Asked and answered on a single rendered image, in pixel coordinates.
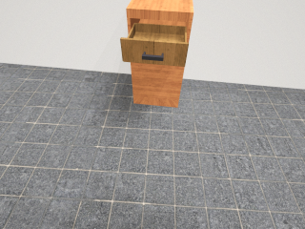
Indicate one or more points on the handle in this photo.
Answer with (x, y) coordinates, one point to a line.
(153, 57)

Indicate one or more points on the drawer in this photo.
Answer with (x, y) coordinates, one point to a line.
(155, 39)

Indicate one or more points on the cabinet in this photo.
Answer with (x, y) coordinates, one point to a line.
(153, 84)

